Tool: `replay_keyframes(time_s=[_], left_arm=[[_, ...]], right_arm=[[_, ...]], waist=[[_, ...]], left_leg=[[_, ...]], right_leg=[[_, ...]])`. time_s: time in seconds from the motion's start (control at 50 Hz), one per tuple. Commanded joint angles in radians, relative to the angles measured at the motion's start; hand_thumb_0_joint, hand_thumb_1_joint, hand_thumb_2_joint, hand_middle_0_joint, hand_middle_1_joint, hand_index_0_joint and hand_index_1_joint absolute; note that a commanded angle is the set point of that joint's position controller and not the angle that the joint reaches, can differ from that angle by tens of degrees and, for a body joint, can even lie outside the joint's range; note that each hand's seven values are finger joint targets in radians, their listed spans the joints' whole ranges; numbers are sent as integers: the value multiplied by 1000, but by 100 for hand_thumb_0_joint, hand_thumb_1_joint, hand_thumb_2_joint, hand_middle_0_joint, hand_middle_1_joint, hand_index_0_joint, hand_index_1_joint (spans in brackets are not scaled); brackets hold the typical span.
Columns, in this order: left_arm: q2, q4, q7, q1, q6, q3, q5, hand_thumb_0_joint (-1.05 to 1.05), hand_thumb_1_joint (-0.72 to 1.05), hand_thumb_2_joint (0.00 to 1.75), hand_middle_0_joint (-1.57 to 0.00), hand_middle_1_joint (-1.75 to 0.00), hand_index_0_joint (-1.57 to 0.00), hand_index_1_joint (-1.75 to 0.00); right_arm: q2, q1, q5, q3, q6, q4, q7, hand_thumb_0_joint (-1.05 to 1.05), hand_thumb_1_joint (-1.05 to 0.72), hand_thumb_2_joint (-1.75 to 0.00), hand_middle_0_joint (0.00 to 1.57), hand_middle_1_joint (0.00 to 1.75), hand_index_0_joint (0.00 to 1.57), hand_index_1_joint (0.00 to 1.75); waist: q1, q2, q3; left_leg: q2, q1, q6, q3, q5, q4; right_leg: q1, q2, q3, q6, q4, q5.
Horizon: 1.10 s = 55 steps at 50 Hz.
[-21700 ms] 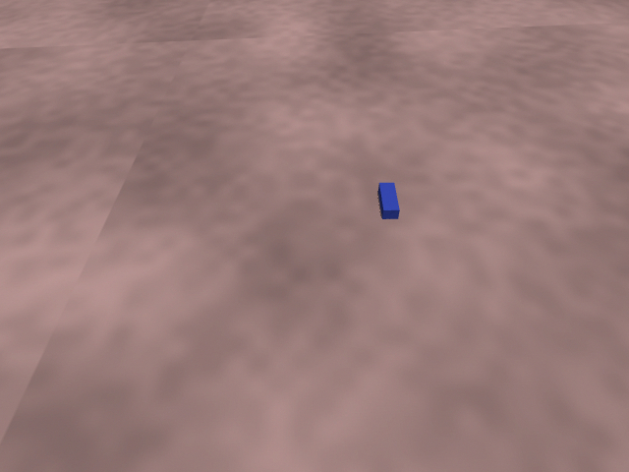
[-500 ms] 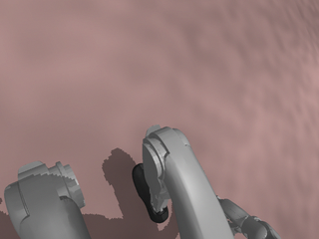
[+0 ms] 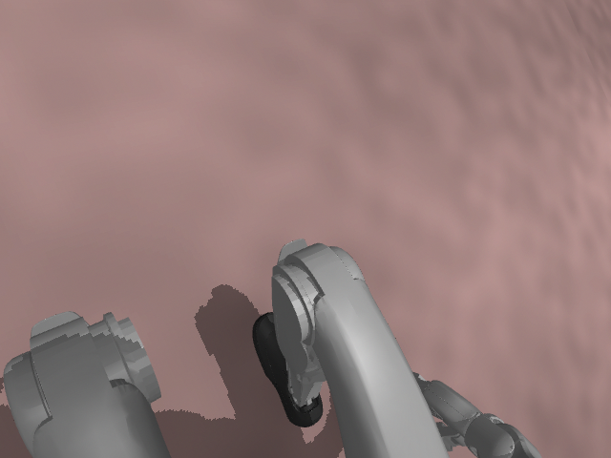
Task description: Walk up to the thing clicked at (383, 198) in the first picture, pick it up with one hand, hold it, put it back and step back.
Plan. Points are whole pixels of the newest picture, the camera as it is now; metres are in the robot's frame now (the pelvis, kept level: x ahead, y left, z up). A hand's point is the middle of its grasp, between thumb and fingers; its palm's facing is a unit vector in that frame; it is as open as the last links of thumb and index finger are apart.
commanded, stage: close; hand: left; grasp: from above
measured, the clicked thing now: out of the picture +0.42 +0.38 -0.26
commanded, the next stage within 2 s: settle in 0.16 s
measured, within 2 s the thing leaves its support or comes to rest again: leaves its support in 0.58 s
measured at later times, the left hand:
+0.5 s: hand out of the picture +0.41 +0.38 -0.23, palm faces -0.43 -0.15 -0.89, open 10.1 cm
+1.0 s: hand out of the picture +0.41 +0.39 -0.14, palm faces -0.44 -0.10 -0.89, open 10.0 cm
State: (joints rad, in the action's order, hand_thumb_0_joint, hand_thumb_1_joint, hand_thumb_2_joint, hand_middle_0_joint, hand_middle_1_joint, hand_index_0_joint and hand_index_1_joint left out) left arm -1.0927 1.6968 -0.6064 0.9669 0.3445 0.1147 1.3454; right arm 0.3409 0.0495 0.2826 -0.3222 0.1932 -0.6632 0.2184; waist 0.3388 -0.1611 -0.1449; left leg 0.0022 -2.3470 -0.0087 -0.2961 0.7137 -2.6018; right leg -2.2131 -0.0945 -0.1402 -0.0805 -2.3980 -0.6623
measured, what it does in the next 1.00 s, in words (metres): stands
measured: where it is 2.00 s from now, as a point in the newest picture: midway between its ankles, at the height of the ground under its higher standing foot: (224, 432)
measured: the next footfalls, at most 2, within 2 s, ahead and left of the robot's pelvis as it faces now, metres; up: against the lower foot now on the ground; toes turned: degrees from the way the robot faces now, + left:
none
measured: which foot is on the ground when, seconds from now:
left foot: down 0.00-1.00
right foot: down 0.00-1.00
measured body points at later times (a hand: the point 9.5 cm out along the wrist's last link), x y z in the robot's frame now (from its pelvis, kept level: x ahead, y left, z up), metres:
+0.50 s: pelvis +0.00 +0.00 +0.00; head +0.25 +0.15 +0.34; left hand +0.43 +0.38 -0.18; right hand +0.09 -0.25 -0.05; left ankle +0.06 +0.13 -0.26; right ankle +0.12 -0.13 -0.26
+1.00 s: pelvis +0.00 +0.00 +0.03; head +0.22 +0.12 +0.40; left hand +0.43 +0.39 -0.09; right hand +0.13 -0.26 -0.05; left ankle +0.06 +0.13 -0.26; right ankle +0.12 -0.13 -0.26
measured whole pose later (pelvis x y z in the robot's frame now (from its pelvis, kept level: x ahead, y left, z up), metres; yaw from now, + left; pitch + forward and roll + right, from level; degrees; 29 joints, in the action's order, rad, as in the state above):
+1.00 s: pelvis +0.00 +0.00 +0.03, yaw +4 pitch +31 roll -13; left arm -0.89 1.33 -0.30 0.90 0.29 0.09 1.27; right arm 0.32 0.10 0.15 -0.14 0.08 -0.66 0.21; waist 0.23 -0.03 0.00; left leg -0.01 -2.35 -0.01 -0.22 0.68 -2.47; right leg -2.21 -0.04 -0.09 -0.06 -2.33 -0.67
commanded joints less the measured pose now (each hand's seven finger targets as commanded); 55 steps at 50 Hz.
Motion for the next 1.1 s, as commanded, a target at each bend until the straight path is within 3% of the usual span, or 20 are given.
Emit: replay_keyframes(time_s=[0.0, 0.06, 0.12, 0.24, 0.34, 0.4, 0.44, 0.52, 0.58, 0.62, 0.64, 0.7, 0.72, 0.74, 0.8, 0.82, 0.92, 0.96, 1.0, 1.08], left_arm=[[-260, -102, -21, 208, -10, 27, -19, 0, 45, 67, -79, -72, -81, -69], [-219, -73, -14, 181, -13, 14, -24, 0, 48, 67, -81, -72, -83, -69], [-265, -96, -14, 206, -13, 33, -20, 0, 52, 68, -85, -69, -87, -67], [-249, -80, -7, 187, -9, 26, -24, 0, 60, 69, -91, -69, -93, -67], [-265, -110, 9, 204, -15, 33, -29, 0, 53, 69, -92, -67, -94, -66], [-294, -150, 14, 212, -20, 64, -30, 0, 55, 69, -93, -66, -95, -65], [-286, -189, 25, 218, -21, 66, -28, 0, 55, 67, -94, -63, -96, -62], [-283, -288, 45, 196, -20, 99, -43, 0, 58, 69, -97, -63, -98, -62], [-290, -357, 69, 209, -26, 124, -32, 0, 61, 68, -99, -62, -100, -61], [-215, -435, 94, 220, -30, 88, -57, 0, 61, 66, -99, -59, -100, -58], [-222, -487, 104, 220, -30, 106, -66, 0, 64, 66, -100, -61, -102, -60], [-169, -450, 144, 150, -51, 96, -69, 0, 71, 66, -104, -61, -106, -59], [-121, -473, 161, 192, -51, 57, -77, 0, 73, 64, -105, -60, -108, -58], [-142, -484, 172, 195, -55, 80, -76, 0, 75, 66, -106, -62, -109, -60], [-76, -514, 213, 222, -60, 27, -85, 0, 75, 70, -109, -63, -110, -62], [-75, -496, 225, 214, -65, 28, -89, 0, 76, 71, -110, -64, -111, -62], [-59, -542, 277, 240, -54, 12, -102, 0, 75, 73, -110, -64, -111, -63], [-84, -566, 287, 252, -45, 32, -105, 0, 74, 74, -110, -65, -111, -64], [-63, -529, 299, 232, -42, 16, -105, 0, 73, 73, -108, -67, -110, -65], [-91, -558, 312, 252, -24, 46, -103, 0, 73, 79, -109, -69, -110, -68]], right_arm=[[332, 137, -9, 105, -4, 8, -20, 0, -89, -90, 20, 30, 20, 30], [319, 134, -6, 101, -1, 6, -13, 0, -89, -90, 20, 30, 20, 30], [332, 146, -6, 100, -4, 11, -15, 0, -89, -90, 20, 30, 20, 30], [332, 148, -4, 102, -9, 15, -20, 0, -89, -90, 20, 30, 20, 30], [330, 151, -5, 109, -11, 14, -21, 0, -91, -90, 20, 30, 20, 30], [333, 152, -9, 121, -19, 12, -25, 0, -91, -90, 20, 30, 20, 30], [329, 163, -13, 129, -19, 9, -25, 0, -91, -90, 20, 30, 20, 30], [334, 157, -23, 159, -25, 15, -25, 0, -91, -90, 20, 30, 20, 30], [333, 198, -24, 187, -32, 5, -19, 0, -91, -90, 20, 30, 20, 30], [310, 178, -44, 204, -31, 16, -15, 0, -91, -90, 20, 30, 20, 30], [314, 185, -51, 216, -35, 19, -15, 0, -91, -90, 20, 30, 20, 30], [307, 213, -69, 250, -51, 6, -12, 0, -90, -90, 20, 30, 20, 30], [295, 226, -75, 252, -59, -2, -9, 0, -90, -90, 20, 30, 20, 30], [298, 226, -82, 262, -65, 10, -12, 0, -90, -90, 20, 30, 20, 30], [278, 229, -106, 273, -83, 13, -13, 0, -91, -90, 20, 30, 20, 30], [275, 236, -113, 275, -87, 15, -13, 0, -91, -90, 20, 30, 20, 30], [257, 253, -134, 283, -119, 10, -26, 0, -91, -90, 20, 30, 20, 30], [252, 255, -140, 285, -133, 11, -35, 0, -91, -90, 20, 30, 20, 30], [244, 255, -143, 282, -143, 12, -41, 0, -92, -90, 20, 30, 20, 30], [249, 260, -145, 285, -163, 19, -61, 0, -91, -90, 20, 30, 20, 30]], waist=[[28, 542, 583], [33, 538, 556], [34, 545, 573], [34, 526, 549], [30, 549, 587], [8, 598, 626], [15, 570, 617], [-26, 645, 679], [-18, 661, 689], [-44, 702, 756], [-57, 721, 798], [-65, 664, 766], [-56, 656, 745], [-64, 654, 768], [-69, 606, 773], [-59, 568, 746], [-78, 539, 778], [-92, 527, 809], [-86, 490, 788], [-97, 511, 805]], left_leg=[[39, 490, 6, 113, -188, 305], [39, 496, 1, 110, -206, 299], [36, 491, 7, 118, -211, 296], [36, 474, 8, 118, -170, 309], [37, 493, 6, 118, -191, 305], [36, 517, 0, 122, -215, 314], [35, 492, 7, 132, -209, 296], [30, 559, -9, 128, -245, 328], [26, 570, -10, 140, -273, 322], [25, 621, -15, 144, -297, 333], [24, 650, -15, 142, -309, 349], [15, 592, -10, 157, -303, 350], [12, 580, -10, 155, -292, 359], [13, 594, -6, 154, -290, 370], [10, 565, 7, 165, -225, 386], [6, 538, 13, 169, -209, 386], [-3, 551, 17, 176, -193, 416], [-6, 557, 20, 188, -216, 412], [-8, 538, 26, 199, -222, 405], [-14, 557, 22, 192, -212, 428]], right_leg=[[265, -14, -141, 91, 168, 212], [244, -11, -148, 89, 149, 223], [272, -11, -139, 89, 167, 231], [263, -13, -141, 90, 175, 196], [271, -12, -136, 92, 170, 211], [270, -10, -136, 99, 163, 224], [280, -12, -128, 95, 177, 226], [257, -3, -136, 107, 163, 232], [253, 3, -127, 109, 169, 248], [246, 7, -115, 114, 172, 258], [252, 9, -117, 113, 179, 263], [232, 15, -106, 115, 189, 265], [218, 18, -102, 116, 194, 257], [219, 20, -99, 115, 200, 254], [217, 23, -84, 116, 230, 216], [228, 25, -79, 112, 243, 211], [241, 32, -66, 112, 263, 191], [265, 33, -59, 111, 272, 208], [276, 31, -51, 113, 289, 214], [256, 37, -56, 117, 288, 190]])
